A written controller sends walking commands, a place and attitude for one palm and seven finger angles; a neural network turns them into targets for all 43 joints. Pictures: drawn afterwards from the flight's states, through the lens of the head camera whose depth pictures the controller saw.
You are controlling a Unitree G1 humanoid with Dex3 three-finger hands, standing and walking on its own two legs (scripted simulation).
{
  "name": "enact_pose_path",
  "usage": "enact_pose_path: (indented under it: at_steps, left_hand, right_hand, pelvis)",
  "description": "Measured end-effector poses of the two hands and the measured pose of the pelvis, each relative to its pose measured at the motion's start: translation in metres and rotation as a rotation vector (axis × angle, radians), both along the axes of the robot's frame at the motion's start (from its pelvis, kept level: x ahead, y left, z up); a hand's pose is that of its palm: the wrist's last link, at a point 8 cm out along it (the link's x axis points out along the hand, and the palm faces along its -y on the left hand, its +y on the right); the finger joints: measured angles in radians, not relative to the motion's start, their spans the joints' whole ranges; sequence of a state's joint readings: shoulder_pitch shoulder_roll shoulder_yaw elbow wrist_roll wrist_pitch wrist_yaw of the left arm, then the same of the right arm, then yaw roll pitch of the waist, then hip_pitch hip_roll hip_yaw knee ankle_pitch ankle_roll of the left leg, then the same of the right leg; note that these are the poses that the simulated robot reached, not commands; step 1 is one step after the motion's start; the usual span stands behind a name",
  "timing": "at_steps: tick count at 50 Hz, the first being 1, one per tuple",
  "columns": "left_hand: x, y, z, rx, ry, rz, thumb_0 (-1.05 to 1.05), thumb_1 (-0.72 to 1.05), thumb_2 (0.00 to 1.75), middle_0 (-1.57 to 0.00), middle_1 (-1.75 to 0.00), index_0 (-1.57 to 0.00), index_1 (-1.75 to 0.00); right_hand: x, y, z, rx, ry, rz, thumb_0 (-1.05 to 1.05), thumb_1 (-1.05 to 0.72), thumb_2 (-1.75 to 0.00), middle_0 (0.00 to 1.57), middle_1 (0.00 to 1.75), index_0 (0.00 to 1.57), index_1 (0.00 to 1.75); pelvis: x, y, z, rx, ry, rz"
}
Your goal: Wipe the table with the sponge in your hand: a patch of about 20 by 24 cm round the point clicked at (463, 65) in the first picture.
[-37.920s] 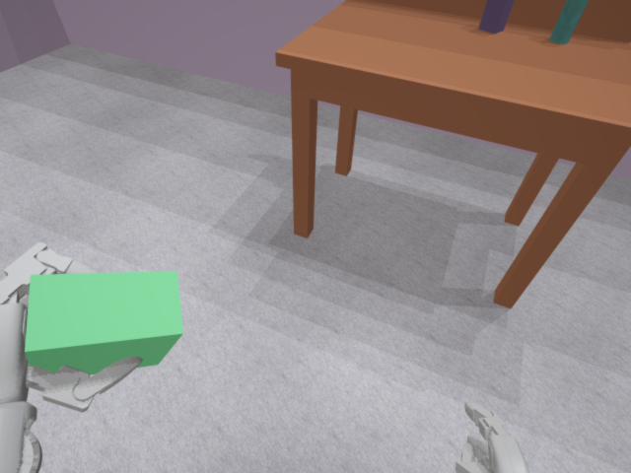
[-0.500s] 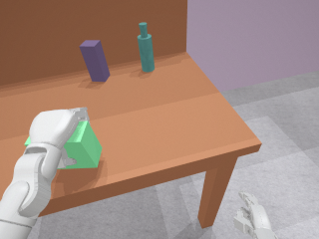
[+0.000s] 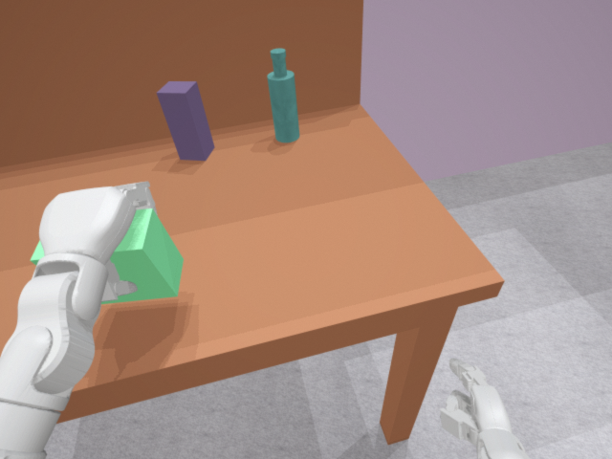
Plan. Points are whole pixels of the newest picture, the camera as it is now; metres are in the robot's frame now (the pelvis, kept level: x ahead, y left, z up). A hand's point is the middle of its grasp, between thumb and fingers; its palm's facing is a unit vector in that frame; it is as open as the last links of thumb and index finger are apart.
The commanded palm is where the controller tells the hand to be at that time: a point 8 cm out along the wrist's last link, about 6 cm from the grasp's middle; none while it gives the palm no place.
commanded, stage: move the sponge above the wiping area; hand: left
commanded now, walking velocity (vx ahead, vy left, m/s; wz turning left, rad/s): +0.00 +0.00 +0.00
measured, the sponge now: (123, 267) +0.27 +0.31 +0.12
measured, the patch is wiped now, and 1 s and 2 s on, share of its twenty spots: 0.00 0.00 0.05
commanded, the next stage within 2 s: lower the sponge onto the table in 0.30 s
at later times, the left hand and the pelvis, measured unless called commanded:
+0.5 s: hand (94, 241) +0.26 +0.31 +0.18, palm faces +0.23 +0.01 -0.97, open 10.2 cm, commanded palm +0.22 +0.30 +0.23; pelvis -0.01 -0.01 +0.00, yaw +0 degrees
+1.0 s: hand (94, 248) +0.27 +0.32 +0.17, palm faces +0.16 +0.00 -0.99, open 10.2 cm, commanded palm +0.22 +0.30 +0.21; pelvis -0.01 -0.01 +0.00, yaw +0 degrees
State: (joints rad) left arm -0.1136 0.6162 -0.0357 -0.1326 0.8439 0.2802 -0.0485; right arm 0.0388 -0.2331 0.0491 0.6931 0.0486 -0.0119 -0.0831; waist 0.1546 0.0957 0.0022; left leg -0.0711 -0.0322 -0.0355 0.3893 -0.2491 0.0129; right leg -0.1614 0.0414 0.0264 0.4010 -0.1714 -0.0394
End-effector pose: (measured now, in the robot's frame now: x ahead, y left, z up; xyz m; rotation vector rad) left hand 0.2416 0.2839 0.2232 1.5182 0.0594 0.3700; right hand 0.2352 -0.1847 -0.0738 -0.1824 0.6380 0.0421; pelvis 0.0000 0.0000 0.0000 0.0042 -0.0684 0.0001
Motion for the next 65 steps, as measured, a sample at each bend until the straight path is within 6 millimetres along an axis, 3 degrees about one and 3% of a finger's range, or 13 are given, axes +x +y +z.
enact_pose_path:
  at_steps: [6, 10, 15, 20, 25, 28, 33, 39, 44, 50, 54, 59, 65]
  left_hand:
    - [-0.004, 0.038, 0.019, -0.056, -0.018, 0.239, 0.00, -0.52, 1.03, -0.73, -1.35, -0.74, -1.34]
    - [-0.017, 0.033, -0.016, -0.115, 0.143, 0.261, 0.00, -0.52, 1.03, -0.72, -1.35, -0.74, -1.34]
    - [-0.027, 0.000, -0.057, -0.104, 0.296, 0.097, 0.00, -0.52, 1.03, -0.73, -1.35, -0.74, -1.34]
    - [-0.024, -0.012, -0.031, -0.001, 0.132, -0.029, 0.00, -0.52, 1.03, -0.74, -1.34, -0.75, -1.33]
    - [-0.010, 0.018, 0.010, -0.011, -0.029, 0.126, 0.00, -0.52, 1.03, -0.74, -1.34, -0.75, -1.33]
    - [-0.007, 0.032, 0.017, -0.047, -0.017, 0.232, 0.00, -0.52, 1.03, -0.74, -1.35, -0.75, -1.34]
    - [-0.010, 0.027, -0.013, -0.080, 0.164, 0.251, 0.00, -0.52, 1.03, -0.73, -1.35, -0.74, -1.34]
    - [-0.013, 0.003, -0.051, -0.061, 0.299, 0.078, 0.00, -0.52, 1.03, -0.73, -1.35, -0.75, -1.34]
    - [-0.009, 0.006, -0.033, -0.007, 0.159, 0.022, 0.00, -0.53, 1.03, -0.74, -1.34, -0.75, -1.33]
    - [-0.004, 0.027, -0.005, -0.027, 0.039, 0.166, 0.01, -0.53, 1.03, -0.74, -1.35, -0.75, -1.34]
    - [-0.004, 0.030, -0.020, -0.065, 0.135, 0.231, 0.01, -0.52, 1.03, -0.73, -1.35, -0.74, -1.34]
    - [-0.007, 0.008, -0.055, -0.086, 0.281, 0.133, 0.01, -0.52, 1.03, -0.73, -1.35, -0.74, -1.34]
    - [-0.009, -0.001, -0.048, -0.030, 0.179, 0.019, 0.01, -0.53, 1.03, -0.73, -1.35, -0.74, -1.34]
  right_hand:
    - [-0.003, -0.006, -0.004, 0.045, 0.025, -0.017, 0.01, -0.91, -0.89, 0.20, 0.30, 0.20, 0.30]
    - [-0.003, -0.013, -0.008, 0.035, 0.023, -0.023, 0.01, -0.91, -0.89, 0.20, 0.30, 0.20, 0.30]
    - [-0.002, -0.015, -0.007, -0.030, 0.014, 0.001, 0.01, -0.91, -0.89, 0.20, 0.30, 0.20, 0.30]
    - [-0.003, -0.008, -0.001, -0.039, -0.005, 0.010, 0.01, -0.91, -0.89, 0.20, 0.30, 0.20, 0.30]
    - [-0.004, -0.004, 0.000, 0.015, 0.001, 0.002, 0.01, -0.91, -0.89, 0.20, 0.30, 0.20, 0.30]
    - [-0.005, -0.006, -0.001, 0.039, -0.001, -0.006, 0.01, -0.91, -0.89, 0.20, 0.30, 0.20, 0.30]
    - [-0.006, -0.016, -0.005, 0.038, -0.004, -0.022, 0.01, -0.91, -0.89, 0.20, 0.30, 0.20, 0.30]
    - [-0.014, -0.026, -0.008, -0.040, 0.017, -0.020, 0.01, -0.91, -0.89, 0.20, 0.30, 0.20, 0.30]
    - [-0.021, -0.029, -0.009, -0.057, 0.033, -0.034, 0.01, -0.91, -0.89, 0.20, 0.30, 0.20, 0.30]
    - [-0.021, -0.025, -0.015, -0.006, 0.052, -0.047, 0.01, -0.91, -0.89, 0.20, 0.30, 0.20, 0.30]
    - [-0.017, -0.022, -0.016, 0.019, 0.047, -0.045, 0.01, -0.91, -0.89, 0.20, 0.30, 0.20, 0.30]
    - [-0.010, -0.019, -0.012, 0.005, 0.023, -0.029, 0.01, -0.91, -0.89, 0.20, 0.30, 0.20, 0.30]
    - [-0.006, -0.013, -0.006, -0.023, 0.016, -0.013, 0.01, -0.91, -0.89, 0.20, 0.30, 0.20, 0.30]
  pelvis:
    - [-0.002, 0.001, 0.000, 0.003, 0.021, -0.006]
    - [-0.004, 0.004, -0.001, 0.003, 0.032, 0.009]
    - [-0.006, 0.003, -0.002, 0.005, 0.018, 0.021]
    - [-0.005, -0.002, -0.001, 0.003, -0.008, 0.011]
    - [-0.008, -0.006, 0.000, 0.002, -0.010, 0.003]
    - [-0.010, -0.005, 0.000, 0.005, 0.006, 0.005]
    - [-0.012, -0.003, -0.001, 0.007, 0.026, 0.014]
    - [-0.011, -0.006, -0.003, 0.009, 0.015, 0.022]
    - [-0.009, -0.009, -0.002, 0.002, -0.001, 0.011]
    - [-0.007, -0.005, -0.001, 0.002, 0.013, 0.006]
    - [-0.007, -0.002, -0.001, 0.005, 0.029, 0.013]
    - [-0.005, 0.000, -0.002, 0.007, 0.031, 0.019]
    - [-0.001, -0.002, -0.002, 0.002, 0.015, 0.012]
